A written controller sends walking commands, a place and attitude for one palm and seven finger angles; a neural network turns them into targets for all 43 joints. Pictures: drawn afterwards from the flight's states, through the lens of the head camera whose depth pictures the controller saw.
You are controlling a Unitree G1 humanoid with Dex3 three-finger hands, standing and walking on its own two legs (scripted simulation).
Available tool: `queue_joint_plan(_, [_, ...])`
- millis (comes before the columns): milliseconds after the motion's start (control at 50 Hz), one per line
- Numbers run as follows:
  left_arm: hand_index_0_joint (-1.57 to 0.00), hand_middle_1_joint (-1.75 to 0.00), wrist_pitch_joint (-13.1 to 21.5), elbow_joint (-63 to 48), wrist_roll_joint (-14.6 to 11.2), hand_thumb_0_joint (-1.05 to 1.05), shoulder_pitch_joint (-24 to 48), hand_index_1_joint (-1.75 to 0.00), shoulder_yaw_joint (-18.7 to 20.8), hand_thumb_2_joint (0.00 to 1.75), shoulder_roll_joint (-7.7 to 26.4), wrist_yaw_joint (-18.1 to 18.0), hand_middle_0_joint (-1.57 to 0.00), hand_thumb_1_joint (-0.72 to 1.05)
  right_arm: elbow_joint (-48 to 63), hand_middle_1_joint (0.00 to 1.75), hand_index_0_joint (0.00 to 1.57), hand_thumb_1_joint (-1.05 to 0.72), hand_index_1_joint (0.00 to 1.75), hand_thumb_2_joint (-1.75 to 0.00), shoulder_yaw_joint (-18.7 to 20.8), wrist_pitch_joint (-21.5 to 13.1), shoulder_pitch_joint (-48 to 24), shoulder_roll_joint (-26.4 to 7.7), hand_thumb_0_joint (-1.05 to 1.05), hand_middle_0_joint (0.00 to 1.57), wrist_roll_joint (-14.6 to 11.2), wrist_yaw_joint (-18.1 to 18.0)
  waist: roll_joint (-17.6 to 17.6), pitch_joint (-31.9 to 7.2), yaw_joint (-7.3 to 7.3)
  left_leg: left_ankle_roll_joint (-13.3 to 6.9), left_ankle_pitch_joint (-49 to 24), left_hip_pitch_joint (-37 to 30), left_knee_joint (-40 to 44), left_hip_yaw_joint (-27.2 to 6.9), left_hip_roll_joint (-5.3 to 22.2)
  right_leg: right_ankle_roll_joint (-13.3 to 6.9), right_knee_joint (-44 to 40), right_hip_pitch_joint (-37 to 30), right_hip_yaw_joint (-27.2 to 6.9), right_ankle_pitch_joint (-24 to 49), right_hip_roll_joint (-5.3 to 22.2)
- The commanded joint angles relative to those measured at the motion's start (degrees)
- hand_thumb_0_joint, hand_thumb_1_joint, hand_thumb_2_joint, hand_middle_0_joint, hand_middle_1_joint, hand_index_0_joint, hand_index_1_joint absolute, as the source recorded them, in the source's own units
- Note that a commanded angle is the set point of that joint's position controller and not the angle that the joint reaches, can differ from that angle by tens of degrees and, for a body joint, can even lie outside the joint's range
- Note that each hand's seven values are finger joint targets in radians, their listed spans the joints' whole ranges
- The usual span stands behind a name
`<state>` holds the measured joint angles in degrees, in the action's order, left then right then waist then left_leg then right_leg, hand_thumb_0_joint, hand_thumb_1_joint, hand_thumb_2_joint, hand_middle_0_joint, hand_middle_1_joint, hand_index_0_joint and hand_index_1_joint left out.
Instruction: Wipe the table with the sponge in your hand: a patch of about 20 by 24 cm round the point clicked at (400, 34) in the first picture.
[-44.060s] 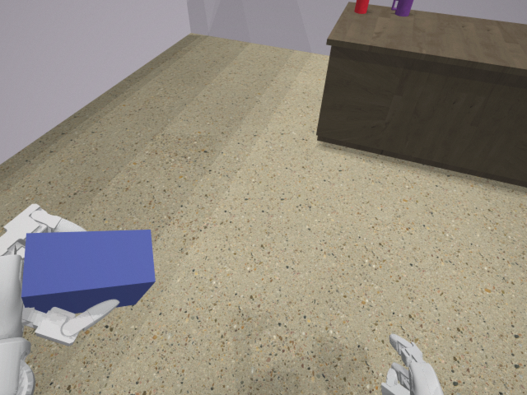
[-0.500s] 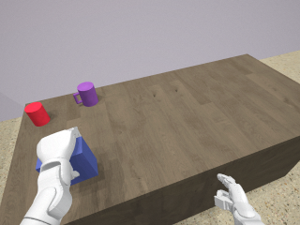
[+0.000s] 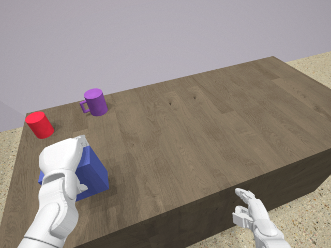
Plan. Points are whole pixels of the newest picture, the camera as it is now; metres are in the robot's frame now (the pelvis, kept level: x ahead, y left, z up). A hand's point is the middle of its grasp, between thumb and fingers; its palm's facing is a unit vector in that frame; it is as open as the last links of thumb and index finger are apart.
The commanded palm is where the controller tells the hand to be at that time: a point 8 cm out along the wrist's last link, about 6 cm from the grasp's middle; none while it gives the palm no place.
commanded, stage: bring the sponge back beside the body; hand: left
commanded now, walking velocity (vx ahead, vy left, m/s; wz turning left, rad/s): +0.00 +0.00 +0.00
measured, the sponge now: (80, 180) +0.25 +0.27 +0.03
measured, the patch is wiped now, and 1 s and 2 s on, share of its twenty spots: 1.00 1.00 1.00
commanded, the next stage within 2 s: step back with the hand held close in 1.50 s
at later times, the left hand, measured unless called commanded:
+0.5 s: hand (59, 179) +0.21 +0.28 +0.09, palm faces +0.10 -0.17 -0.98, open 10.3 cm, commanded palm +0.17 +0.28 +0.16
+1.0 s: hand (49, 189) +0.18 +0.28 +0.10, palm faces +0.12 -0.18 -0.98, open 10.3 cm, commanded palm +0.14 +0.28 +0.17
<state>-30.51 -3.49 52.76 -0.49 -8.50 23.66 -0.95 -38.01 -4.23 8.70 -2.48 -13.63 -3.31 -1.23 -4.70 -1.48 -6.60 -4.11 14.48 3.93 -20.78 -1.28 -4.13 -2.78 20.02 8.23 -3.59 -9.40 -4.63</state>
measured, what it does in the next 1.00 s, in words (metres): stands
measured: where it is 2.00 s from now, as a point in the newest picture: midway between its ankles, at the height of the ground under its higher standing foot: outside the picture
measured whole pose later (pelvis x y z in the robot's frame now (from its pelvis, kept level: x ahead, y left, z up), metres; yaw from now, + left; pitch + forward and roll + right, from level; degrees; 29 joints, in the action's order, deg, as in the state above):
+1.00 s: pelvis -0.02 +0.00 +0.00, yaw +0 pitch -5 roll -1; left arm -28.2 -19.2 48.8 -13.8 -3.1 27.6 0.4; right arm -36.9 -3.7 7.6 -1.8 -13.9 -2.5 -1.2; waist -5.3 -0.4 -7.8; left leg -4.1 14.2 2.7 -22.4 -1.4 -4.1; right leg -2.7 20.5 6.4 -3.5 -8.6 -4.7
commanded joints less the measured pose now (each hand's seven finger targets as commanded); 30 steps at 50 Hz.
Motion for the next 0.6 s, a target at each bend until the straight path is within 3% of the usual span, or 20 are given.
queue_joint_plan(0, [-1.20,-1.60,0.26,-15.92,2.14,0.00,12.98,-1.60,9.26,1.30,13.23,-3.39,-1.20,0.10,11.06,0.30,0.20,-0.90,0.30,-0.90,2.52,-3.55,-14.96,-6.45,0.00,0.20,-0.04,-0.35,0.85,-14.17,-0.85,1.78,-20.94,2.33,1.85,-5.59,2.48,-3.52,1.06,-12.69,-5.38,17.61,2.78])
queue_joint_plan(20, [-1.20,-1.60,0.59,-18.75,2.17,0.00,14.99,-1.60,10.19,1.30,15.12,-3.50,-1.20,0.10,11.08,0.30,0.20,-0.90,0.30,-0.90,2.60,-3.66,-15.22,-6.84,0.00,0.20,0.18,-0.51,-0.72,-14.54,-0.57,1.63,-20.06,1.99,1.91,-5.75,2.58,-3.75,0.98,-12.85,-6.34,16.86,2.43])
queue_joint_plan(40, [-1.20,-1.60,0.37,-18.37,2.28,0.00,14.62,-1.60,8.61,1.30,12.91,-3.48,-1.20,0.10,11.36,0.30,0.20,-0.90,0.30,-0.90,2.55,-3.78,-14.89,-6.26,0.00,0.20,0.15,-0.53,-0.91,-14.69,-0.54,1.38,-20.26,2.12,1.68,-5.72,2.49,-3.66,1.06,-12.73,-5.54,16.25,2.52])
queue_joint_plan(100, [-1.20,-1.60,0.72,-18.51,1.93,0.00,12.70,-1.60,7.46,1.30,11.78,-3.10,-1.20,0.10,10.81,0.30,0.20,-0.90,0.30,-0.90,2.58,-3.89,-14.80,-6.39,0.00,0.20,0.06,-0.52,0.36,-12.00,-0.09,1.90,-21.23,1.45,1.81,-6.46,2.89,-3.76,0.38,-10.48,-5.17,15.39,2.33])
queue_joint_plan(120, [-1.20,-1.60,0.94,-21.07,1.47,0.00,13.36,-1.60,8.49,1.30,13.04,-3.07,-1.20,0.10,11.25,0.30,0.20,-0.90,0.30,-0.90,2.84,-4.15,-15.07,-6.63,0.00,0.20,0.15,-0.60,-0.32,-12.72,-0.04,1.68,-20.62,1.08,1.87,-6.40,3.15,-3.88,0.49,-11.15,-5.69,15.27,2.18])
queue_joint_plan(180, [-1.20,-1.60,0.46,-18.54,1.15,0.00,11.05,-1.60,6.37,1.30,10.45,-2.31,-1.20,0.10,10.67,0.30,0.20,-0.90,0.30,-0.90,2.66,-3.92,-14.75,-6.46,0.00,0.20,-0.01,-0.52,0.83,-9.58,0.30,1.83,-19.58,1.42,2.24,-6.65,3.28,-3.69,-0.49,-8.86,-4.57,12.49,2.19])
queue_joint_plan(220, [-1.20,-1.60,0.71,-20.50,0.75,0.00,11.92,-1.60,8.26,1.30,12.75,-2.17,-1.20,0.10,11.11,0.30,0.20,-0.90,0.30,-0.90,2.71,-3.93,-15.12,-6.77,0.00,0.20,-0.06,-0.64,0.59,-9.92,0.26,1.77,-17.68,1.91,2.80,-7.00,3.63,-3.85,-0.39,-9.30,-5.53,10.46,1.92])
queue_joint_plan(240, [-1.20,-1.60,0.52,-19.93,1.13,0.00,11.81,-1.60,7.29,1.30,11.29,-2.07,-1.20,0.10,11.10,0.30,0.20,-0.90,0.30,-0.90,2.54,-3.81,-15.02,-6.37,0.00,0.20,0.10,-0.65,0.78,-10.43,-0.01,1.42,-17.30,2.19,2.71,-6.70,3.31,-3.68,-0.40,-9.70,-4.83,10.17,2.08])
queue_joint_plan(280, [-1.20,-1.60,0.60,-18.60,1.08,0.00,9.40,-1.60,8.53,1.30,12.28,-1.99,-1.20,0.10,10.74,0.30,0.20,-0.90,0.30,-0.90,2.35,-3.47,-14.93,-6.55,0.00,0.20,0.22,-0.60,2.01,-9.72,-0.31,1.73,-17.70,2.70,2.93,-6.60,3.21,-3.64,-0.52,-10.02,-4.93,10.89,2.29])
queue_joint_plan(320, [-1.20,-1.60,1.00,-21.61,0.91,0.00,9.50,-1.60,10.99,1.30,14.99,-2.18,-1.20,0.10,11.20,0.30,0.20,-0.90,0.30,-0.90,2.46,-3.34,-15.69,-6.76,0.00,0.20,0.26,-0.65,0.77,-10.82,-0.66,1.62,-16.52,2.91,3.16,-6.77,3.33,-3.83,-0.13,-11.37,-6.50,10.71,2.06])
queue_joint_plan(380, [-1.20,-1.60,0.96,-20.25,0.85,0.00,7.16,-1.60,9.87,1.30,12.98,-2.21,-1.20,0.10,11.21,0.30,0.20,-0.90,0.30,-0.90,2.22,-3.23,-15.56,-6.27,0.00,0.20,0.39,-0.51,1.23,-9.41,-0.83,1.63,-16.72,3.29,3.02,-6.46,3.02,-3.62,-0.46,-10.72,-5.49,10.41,2.42])
queue_joint_plan(420, [-1.20,-1.60,1.28,-22.84,0.66,0.00,7.15,-1.60,12.74,1.30,16.28,-2.48,-1.20,0.10,11.52,0.30,0.20,-0.90,0.30,-0.90,2.43,-3.44,-15.89,-6.71,0.00,0.20,0.45,-0.44,-0.49,-10.47,-0.95,1.52,-15.97,3.28,2.86,-6.74,3.18,-3.88,-0.19,-11.56,-7.24,10.52,2.14])
queue_joint_plan(460, [-1.20,-1.60,1.17,-22.69,0.62,0.00,5.90,-1.60,10.98,1.30,13.97,-2.35,-1.20,0.10,11.59,0.30,0.20,-0.90,0.30,-0.90,2.24,-3.49,-15.91,-6.03,0.00,0.20,0.37,-0.26,-0.78,-9.79,-0.98,1.56,-16.60,3.38,2.73,-6.64,2.95,-3.74,-0.17,-11.00,-6.22,10.49,2.45])
queue_joint_plan(540, [-1.20,-1.60,1.22,-24.29,-0.32,0.00,5.72,-1.60,10.87,1.30,13.77,-1.87,-1.20,0.10,12.08,0.30,0.20,-0.90,0.30,-0.90,2.43,-3.76,-15.59,-6.24,0.00,0.20,0.31,-0.36,-0.18,-9.51,-0.63,0.97,-14.51,3.17,2.68,-6.68,3.17,-3.46,-0.74,-10.22,-5.85,7.76,2.28])
queue_joint_plan(580, [-1.20,-1.60,1.20,-22.43,-0.32,0.00,4.74,-1.60,10.60,1.30,13.60,-1.54,-1.20,0.10,11.36,0.30,0.20,-0.90,0.30,-0.90,2.30,-3.72,-15.17,-6.42,0.00,0.20,0.39,-0.54,1.02,-7.37,-0.18,1.29,-13.99,3.29,2.89,-6.82,3.22,-3.42,-1.59,-8.54,-5.85,6.60,2.34])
